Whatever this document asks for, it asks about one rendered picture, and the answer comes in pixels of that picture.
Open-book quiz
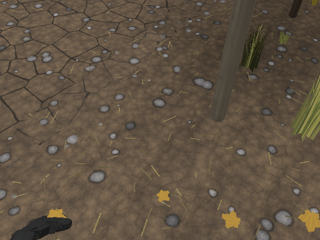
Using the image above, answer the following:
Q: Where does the left robot hand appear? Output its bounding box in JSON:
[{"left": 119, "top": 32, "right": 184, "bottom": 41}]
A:
[{"left": 10, "top": 215, "right": 72, "bottom": 240}]

